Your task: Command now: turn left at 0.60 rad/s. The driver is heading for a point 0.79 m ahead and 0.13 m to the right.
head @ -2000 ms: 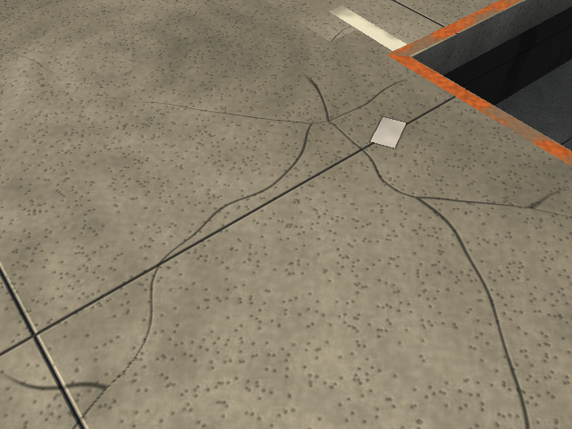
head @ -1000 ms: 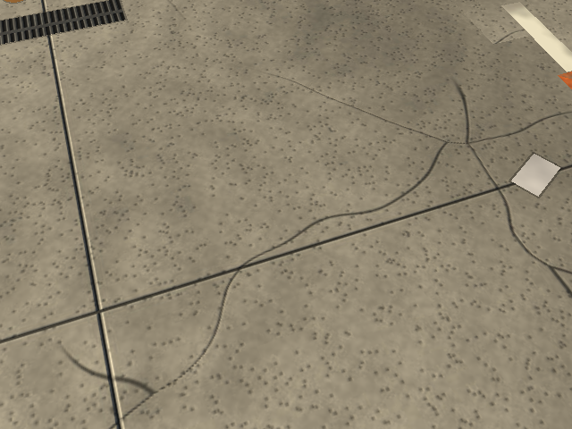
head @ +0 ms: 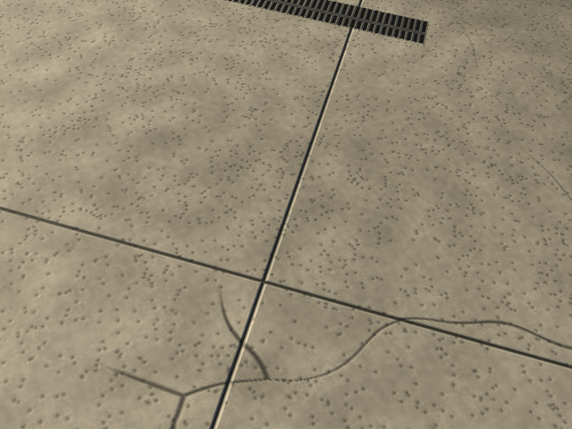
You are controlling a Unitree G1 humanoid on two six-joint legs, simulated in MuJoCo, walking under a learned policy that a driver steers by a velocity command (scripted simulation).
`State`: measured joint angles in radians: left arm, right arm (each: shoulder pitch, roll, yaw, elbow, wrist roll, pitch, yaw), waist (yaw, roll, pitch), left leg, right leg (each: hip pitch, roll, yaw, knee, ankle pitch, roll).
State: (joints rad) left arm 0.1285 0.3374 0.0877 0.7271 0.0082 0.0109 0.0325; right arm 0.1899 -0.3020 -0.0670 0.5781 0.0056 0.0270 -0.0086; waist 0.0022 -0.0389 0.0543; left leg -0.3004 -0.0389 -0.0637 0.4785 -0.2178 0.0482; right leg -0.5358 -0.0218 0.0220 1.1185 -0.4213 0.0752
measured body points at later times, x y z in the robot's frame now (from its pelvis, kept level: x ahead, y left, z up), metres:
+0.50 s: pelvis +0.01 -0.03 +0.00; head +0.04 -0.04 +0.45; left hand +0.10 +0.26 -0.09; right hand +0.21 -0.27 -0.11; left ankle -0.05 +0.12 -0.70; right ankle +0.03 -0.14 -0.74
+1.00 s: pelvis +0.00 +0.00 -0.01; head +0.01 +0.01 +0.44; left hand +0.05 +0.29 -0.13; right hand +0.17 -0.21 -0.12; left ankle -0.04 +0.12 -0.74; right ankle +0.03 -0.14 -0.74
